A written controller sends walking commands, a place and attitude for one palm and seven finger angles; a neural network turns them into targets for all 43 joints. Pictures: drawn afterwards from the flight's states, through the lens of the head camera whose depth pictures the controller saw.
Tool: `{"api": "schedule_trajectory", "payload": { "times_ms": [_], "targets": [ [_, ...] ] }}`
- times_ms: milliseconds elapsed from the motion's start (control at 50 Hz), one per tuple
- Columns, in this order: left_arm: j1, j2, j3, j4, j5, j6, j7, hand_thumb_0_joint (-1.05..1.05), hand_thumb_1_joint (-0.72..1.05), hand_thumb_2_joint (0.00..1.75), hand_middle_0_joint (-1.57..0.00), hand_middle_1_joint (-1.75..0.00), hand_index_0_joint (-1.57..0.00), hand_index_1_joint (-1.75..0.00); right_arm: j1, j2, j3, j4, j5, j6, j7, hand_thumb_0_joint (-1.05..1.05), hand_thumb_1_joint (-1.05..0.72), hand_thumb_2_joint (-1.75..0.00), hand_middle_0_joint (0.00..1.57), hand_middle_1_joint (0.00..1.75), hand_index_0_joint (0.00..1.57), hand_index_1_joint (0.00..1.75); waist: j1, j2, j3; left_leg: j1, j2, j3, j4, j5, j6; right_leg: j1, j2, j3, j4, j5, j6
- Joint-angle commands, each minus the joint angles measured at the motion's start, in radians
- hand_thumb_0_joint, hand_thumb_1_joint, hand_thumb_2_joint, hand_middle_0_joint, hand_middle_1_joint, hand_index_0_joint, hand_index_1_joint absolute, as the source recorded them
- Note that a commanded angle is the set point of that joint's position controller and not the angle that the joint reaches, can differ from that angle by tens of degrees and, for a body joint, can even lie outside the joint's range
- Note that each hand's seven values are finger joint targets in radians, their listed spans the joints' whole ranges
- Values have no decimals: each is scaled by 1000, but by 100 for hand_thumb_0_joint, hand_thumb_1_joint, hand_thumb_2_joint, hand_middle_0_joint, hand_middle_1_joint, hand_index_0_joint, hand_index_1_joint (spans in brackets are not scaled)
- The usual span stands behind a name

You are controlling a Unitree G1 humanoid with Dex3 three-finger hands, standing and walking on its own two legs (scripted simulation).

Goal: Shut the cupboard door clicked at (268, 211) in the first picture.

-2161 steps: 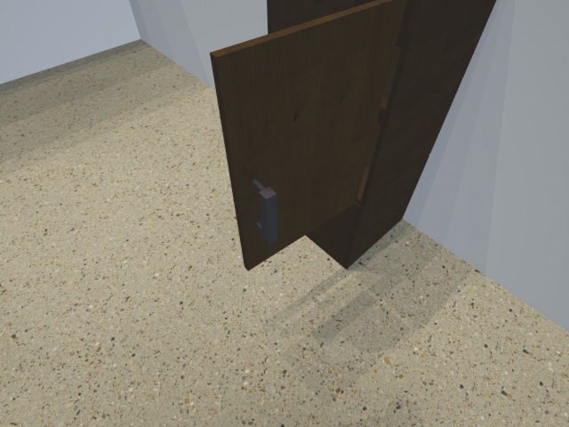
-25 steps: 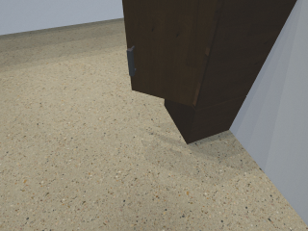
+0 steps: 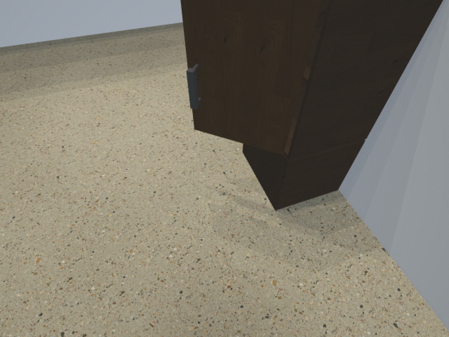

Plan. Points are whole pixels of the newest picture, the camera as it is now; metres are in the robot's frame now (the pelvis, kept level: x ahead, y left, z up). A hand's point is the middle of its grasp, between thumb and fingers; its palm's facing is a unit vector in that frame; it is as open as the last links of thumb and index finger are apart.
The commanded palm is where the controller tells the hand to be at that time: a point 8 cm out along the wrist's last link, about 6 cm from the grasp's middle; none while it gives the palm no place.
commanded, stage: walk to a spot facing it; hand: left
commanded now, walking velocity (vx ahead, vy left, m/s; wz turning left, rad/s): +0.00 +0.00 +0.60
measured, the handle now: (195, 86) +0.95 +0.14 -0.10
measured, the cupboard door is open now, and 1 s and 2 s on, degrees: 48 48 48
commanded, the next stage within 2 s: turn to face it in 1.54 s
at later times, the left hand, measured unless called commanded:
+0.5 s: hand out of the picture +0.01 +0.24 -0.16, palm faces +0.29 -0.91 -0.29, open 7.4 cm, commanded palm none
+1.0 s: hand out of the picture -0.14 +0.18 -0.19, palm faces +0.65 -0.72 -0.25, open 7.4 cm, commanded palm none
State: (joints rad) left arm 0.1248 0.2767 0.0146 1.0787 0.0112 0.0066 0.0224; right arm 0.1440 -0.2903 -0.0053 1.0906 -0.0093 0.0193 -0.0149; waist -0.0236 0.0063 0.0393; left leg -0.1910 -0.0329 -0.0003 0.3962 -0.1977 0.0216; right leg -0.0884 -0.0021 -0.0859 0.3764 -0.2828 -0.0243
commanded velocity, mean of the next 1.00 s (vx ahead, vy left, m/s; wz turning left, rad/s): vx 0.14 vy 0.00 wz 0.59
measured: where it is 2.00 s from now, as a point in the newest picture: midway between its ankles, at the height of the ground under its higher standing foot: outside the picture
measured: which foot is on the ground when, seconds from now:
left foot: down 0.00-0.56, up 0.58-0.92, down 0.94-1.00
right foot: down 0.00-0.22, up 0.24-0.54, down 0.56-0.94, up 0.96-1.00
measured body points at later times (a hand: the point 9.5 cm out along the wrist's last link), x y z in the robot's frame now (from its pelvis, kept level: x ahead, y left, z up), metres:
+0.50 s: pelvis -0.02 +0.00 -0.01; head +0.03 +0.01 +0.44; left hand -0.01 +0.28 -0.14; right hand +0.07 -0.22 -0.17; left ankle +0.01 +0.13 -0.74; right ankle +0.00 -0.14 -0.71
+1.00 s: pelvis +0.01 +0.02 -0.02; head +0.03 +0.05 +0.43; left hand -0.17 +0.22 -0.17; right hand +0.28 -0.10 -0.14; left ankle -0.06 +0.13 -0.75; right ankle +0.03 -0.13 -0.71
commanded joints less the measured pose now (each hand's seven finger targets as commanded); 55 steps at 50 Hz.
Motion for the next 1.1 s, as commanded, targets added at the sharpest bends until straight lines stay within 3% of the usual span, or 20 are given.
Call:
{"api": "schedule_trajectory", "payload": {
  "times_ms": [0,60,160,180,200,220,260,480,500,540,560,620,800,880,900,920,940,960,1020,1080],
  "targets": [
    [109,163,60,-66,3,7,21,0,90,90,-20,-30,-20,-30,28,-86,-33,-80,-6,4,-2,0,-90,-90,20,30,20,30,41,-103,-76,-128,80,-48,207,216,-32,97,-274,121,35,471,-99],
    [100,163,73,-113,17,9,28,0,90,90,-20,-30,-20,-30,17,-65,-55,-132,-8,24,1,0,-90,-90,20,30,20,30,44,-157,-3,-250,70,-1,525,-319,-40,37,-422,153,3,589,-207],
    [56,157,83,-171,11,8,13,0,90,90,-20,-30,-20,-30,128,-33,-61,-148,-12,25,25,0,-90,-90,20,30,20,30,-30,-53,6,-26,87,61,199,-10,-34,-127,-317,-55,238,469,-57],
    [92,121,80,-184,3,16,9,0,90,90,-20,-30,-20,-30,192,-90,-72,-145,-22,16,25,0,-90,-90,20,30,20,30,-46,158,-30,46,198,-156,64,303,39,-244,-208,-108,433,219,24],
    [85,67,67,-226,-4,20,9,0,90,90,-20,-30,-20,-30,244,-174,-96,-148,-26,10,16,0,-90,-90,20,30,20,30,-60,358,-60,78,413,-485,-52,550,187,-380,-75,-73,657,-389,80],
    [53,80,69,-256,7,27,12,0,90,90,-20,-30,-20,-30,268,-202,-103,-141,-28,13,7,0,-90,-90,20,30,20,30,-70,188,-88,7,439,-532,-94,242,223,-362,-63,57,765,-407,57],
    [14,66,78,-253,10,29,7,0,90,90,-20,-30,-20,-30,180,-151,-93,-174,-28,5,-2,0,-90,-90,20,30,20,30,-34,162,-39,-93,353,-491,-136,-72,168,-416,-83,113,796,-250,52],
    [177,41,80,-231,4,20,3,0,90,90,-20,-30,-20,-30,65,-127,-110,-219,-23,22,4,0,-90,-90,20,30,20,30,36,158,-109,-175,174,-379,-76,-63,96,-117,22,55,237,-98,54],
    [231,58,89,-220,6,17,5,0,90,90,-20,-30,-20,-30,32,-110,-111,-234,-18,28,5,0,-90,-90,20,30,20,30,66,131,-94,-273,121,-342,-44,-138,56,-1,9,55,92,-49,45],
    [212,208,115,-252,31,8,15,0,90,90,-20,-30,-20,-30,41,-1,-105,-268,-10,29,17,0,-90,-90,20,30,20,30,78,-293,-34,-497,-100,-60,487,-341,-73,-16,-447,547,-247,-362,-130],
    [107,203,104,-282,20,8,21,0,90,90,-20,-30,-20,-30,46,-57,-116,-267,-21,33,25,0,-90,-90,20,30,20,30,32,-192,-2,-425,-18,-95,698,-340,-57,-202,-501,505,-241,-327,-164],
    [1,95,84,-292,17,-16,13,0,90,90,-20,-30,-20,-30,76,-27,-105,-249,-25,39,46,0,-90,-90,20,30,20,30,-33,-203,37,-435,59,-47,825,-178,-70,-178,-323,219,-157,-126,-106],
    [261,155,110,-173,24,-49,-12,0,90,90,-20,-30,-20,-30,-107,11,-63,-301,-13,-4,68,0,-90,-90,20,30,20,30,91,-194,-2,-351,68,108,317,-240,-46,133,-377,57,-64,229,-97],
    [216,167,112,-177,11,-48,-24,0,90,90,-20,-30,-20,-30,50,-35,-68,-262,-20,-24,59,0,-90,-90,20,30,20,30,-8,-118,-59,61,19,168,39,-118,-9,-63,-330,-89,176,278,-20],
    [213,118,104,-198,6,-46,-33,0,90,90,-20,-30,-20,-30,174,-134,-93,-230,-26,-31,47,0,-90,-90,20,30,20,30,-73,88,-141,327,166,-48,-22,-126,60,-282,-250,-164,444,166,43],
    [119,60,78,-272,9,-49,-47,0,90,90,-20,-30,-20,-30,317,-253,-125,-197,-30,-35,34,0,-90,-90,20,30,20,30,-148,331,-158,493,437,-452,-76,36,198,-637,-113,-144,734,-316,92],
    [-2,79,76,-325,18,-46,-42,0,90,90,-20,-30,-20,-30,380,-261,-122,-161,-25,-32,25,0,-90,-90,20,30,20,30,-171,181,-118,430,493,-483,-84,66,255,-715,-133,-3,815,-331,71],
    [-27,74,81,-323,17,-46,-32,0,90,90,-20,-30,-20,-30,344,-226,-108,-174,-24,-35,18,0,-90,-90,20,30,20,30,-138,89,-91,315,457,-430,-86,-56,225,-677,-150,41,814,-284,64],
    [46,61,88,-265,16,-27,-52,0,90,90,-20,-30,-20,-30,123,-140,-83,-219,-25,-47,7,0,-90,-90,20,30,20,30,-30,204,51,40,317,-266,-161,-219,153,-574,-164,61,682,-124,72],
    [101,39,81,-242,16,-22,-63,0,90,90,-20,-30,-20,-30,79,-139,-85,-221,-23,-54,9,0,-90,-90,20,30,20,30,6,150,11,-31,253,-172,-152,-195,138,-419,-121,8,457,-54,81]
  ]
}}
